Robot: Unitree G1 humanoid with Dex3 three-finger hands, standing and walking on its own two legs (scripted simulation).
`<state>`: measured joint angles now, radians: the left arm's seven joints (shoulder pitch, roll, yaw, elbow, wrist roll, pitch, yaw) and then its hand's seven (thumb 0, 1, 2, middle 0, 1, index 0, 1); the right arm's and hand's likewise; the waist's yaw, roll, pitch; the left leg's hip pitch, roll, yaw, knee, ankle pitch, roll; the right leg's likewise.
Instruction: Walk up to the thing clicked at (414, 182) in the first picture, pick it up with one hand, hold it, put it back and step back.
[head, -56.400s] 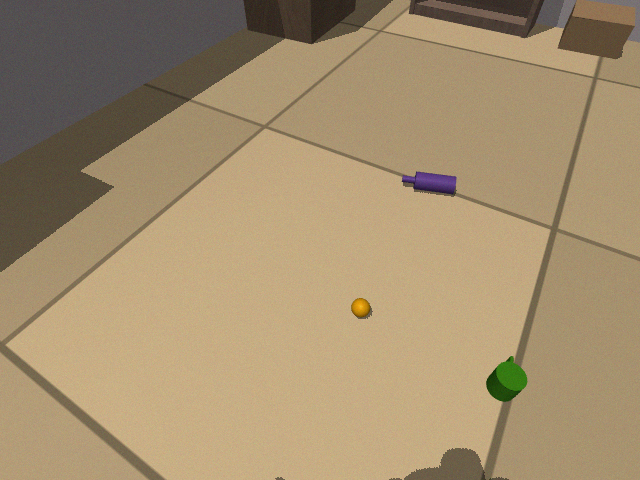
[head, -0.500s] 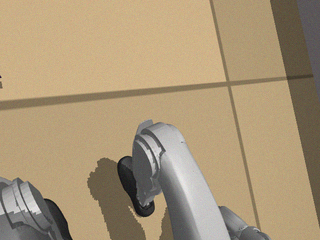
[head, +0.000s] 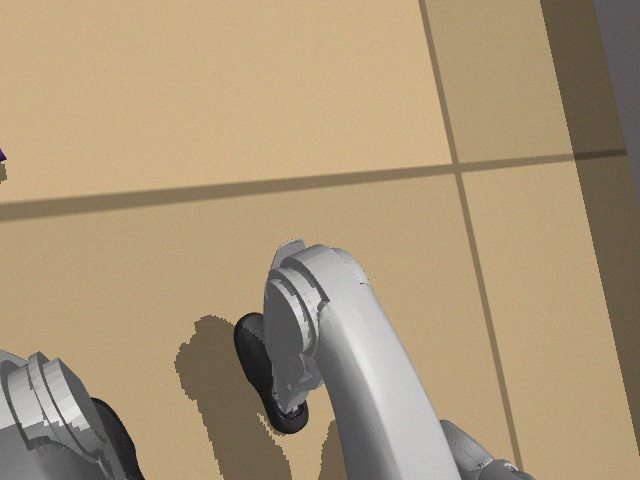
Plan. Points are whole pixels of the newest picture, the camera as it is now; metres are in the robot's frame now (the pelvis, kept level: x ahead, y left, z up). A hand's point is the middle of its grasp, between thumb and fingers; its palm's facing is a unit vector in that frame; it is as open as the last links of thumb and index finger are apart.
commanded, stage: settle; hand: left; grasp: from above
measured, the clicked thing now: out of the picture +0.48 +0.31 -0.27
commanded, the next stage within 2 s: lift in 1.02 s
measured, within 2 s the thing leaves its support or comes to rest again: leaves its support in 0.36 s
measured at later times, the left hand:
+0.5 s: hand out of the picture +0.47 +0.34 -0.22, palm faces -0.37 -0.16 -0.92, open 10.9 cm
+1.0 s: hand out of the picture +0.46 +0.34 -0.12, palm faces -0.39 -0.13 -0.91, open 10.9 cm
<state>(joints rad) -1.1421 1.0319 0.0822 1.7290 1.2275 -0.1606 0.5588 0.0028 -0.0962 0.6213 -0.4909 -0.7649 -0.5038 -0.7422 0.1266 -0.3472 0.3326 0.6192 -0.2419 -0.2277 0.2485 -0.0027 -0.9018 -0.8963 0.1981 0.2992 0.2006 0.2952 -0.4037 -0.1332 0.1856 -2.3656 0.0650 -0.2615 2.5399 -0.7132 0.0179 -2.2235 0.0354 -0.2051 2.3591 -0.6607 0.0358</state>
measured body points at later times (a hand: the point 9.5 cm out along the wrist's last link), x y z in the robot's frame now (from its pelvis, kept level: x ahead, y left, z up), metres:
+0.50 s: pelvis +0.00 +0.00 +0.00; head +0.27 +0.12 +0.34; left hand +0.49 +0.35 -0.16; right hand +0.05 -0.25 -0.06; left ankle +0.06 +0.13 -0.27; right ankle +0.11 -0.11 -0.27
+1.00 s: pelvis +0.00 -0.01 +0.02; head +0.24 +0.08 +0.39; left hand +0.48 +0.35 -0.07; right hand +0.07 -0.27 -0.08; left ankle +0.06 +0.13 -0.27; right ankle +0.11 -0.11 -0.27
